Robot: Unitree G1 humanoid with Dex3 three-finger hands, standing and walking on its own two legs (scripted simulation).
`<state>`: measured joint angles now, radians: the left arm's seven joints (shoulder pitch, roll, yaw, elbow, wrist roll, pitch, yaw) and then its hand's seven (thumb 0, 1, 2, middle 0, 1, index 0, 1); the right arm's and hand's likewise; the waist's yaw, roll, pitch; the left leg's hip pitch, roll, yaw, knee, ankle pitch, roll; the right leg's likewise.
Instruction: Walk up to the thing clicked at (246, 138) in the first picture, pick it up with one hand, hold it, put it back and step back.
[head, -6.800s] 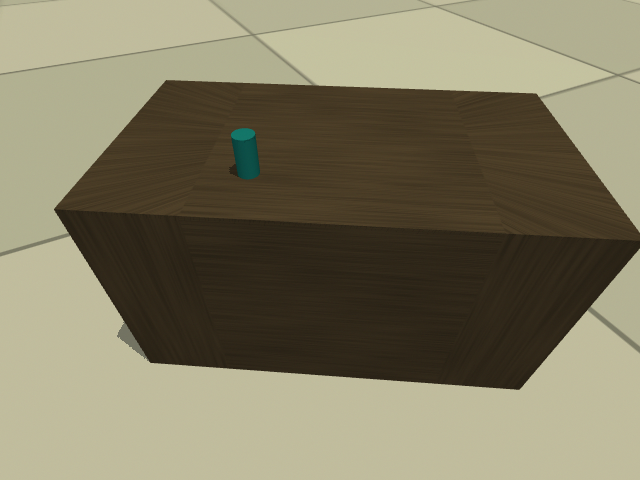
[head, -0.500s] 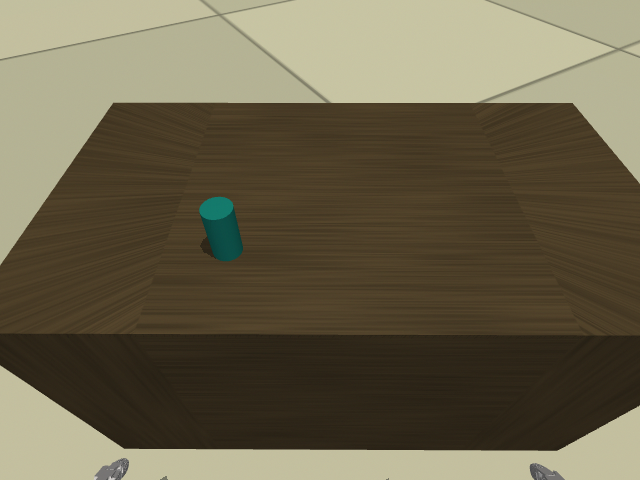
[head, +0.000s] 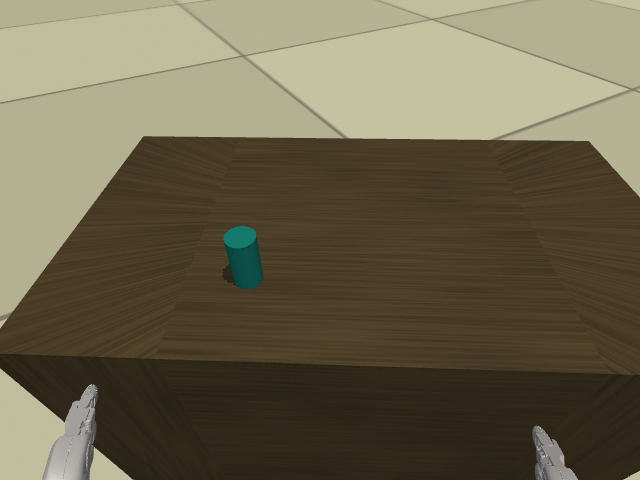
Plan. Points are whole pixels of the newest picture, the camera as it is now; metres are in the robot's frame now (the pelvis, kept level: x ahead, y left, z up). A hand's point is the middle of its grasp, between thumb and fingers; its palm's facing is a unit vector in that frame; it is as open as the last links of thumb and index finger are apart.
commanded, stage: rise first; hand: left
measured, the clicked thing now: (244, 258) +0.52 +0.16 -0.02
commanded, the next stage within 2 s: go down in 0.94 s
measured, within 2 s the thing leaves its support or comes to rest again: neither
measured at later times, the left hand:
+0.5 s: hand (93, 458) +0.17 +0.25 +0.04, palm faces +0.30 -0.87 -0.39, open 17.7 cm
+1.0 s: hand (73, 454) +0.17 +0.25 +0.08, palm faces +0.33 -0.85 -0.42, open 17.7 cm
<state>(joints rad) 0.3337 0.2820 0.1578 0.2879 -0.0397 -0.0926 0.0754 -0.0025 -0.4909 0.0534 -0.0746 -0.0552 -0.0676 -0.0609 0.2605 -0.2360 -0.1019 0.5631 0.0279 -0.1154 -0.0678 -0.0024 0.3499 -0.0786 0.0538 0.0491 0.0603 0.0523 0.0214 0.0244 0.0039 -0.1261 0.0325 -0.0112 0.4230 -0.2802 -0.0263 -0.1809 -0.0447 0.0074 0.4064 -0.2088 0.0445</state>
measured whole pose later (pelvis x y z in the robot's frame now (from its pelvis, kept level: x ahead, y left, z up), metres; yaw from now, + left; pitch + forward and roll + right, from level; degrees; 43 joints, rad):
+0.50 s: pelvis -0.01 -0.01 +0.00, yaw +1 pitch -3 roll +0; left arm 0.44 0.30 0.22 0.01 -0.04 -0.15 0.04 -0.01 -0.58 0.02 -0.06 -0.03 -0.05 -0.04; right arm 0.24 -0.24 -0.16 0.63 0.01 -0.11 -0.05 -0.01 0.49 -0.04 0.05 0.05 0.06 0.05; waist 0.04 0.05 0.04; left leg -0.09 0.03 -0.03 0.41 -0.27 -0.03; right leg -0.14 -0.04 -0.01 0.40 -0.20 0.04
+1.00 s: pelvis -0.02 -0.01 +0.00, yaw +1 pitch -4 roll +0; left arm 0.43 0.32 0.27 -0.06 -0.03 -0.24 0.03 -0.01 -0.60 0.05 -0.06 -0.04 -0.04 -0.05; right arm 0.22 -0.24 -0.17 0.70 0.01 -0.14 -0.05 -0.01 0.50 -0.05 0.05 0.05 0.06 0.05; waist 0.04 0.05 0.05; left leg -0.10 0.03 -0.04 0.41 -0.24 -0.04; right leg -0.15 -0.05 -0.02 0.41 -0.19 0.03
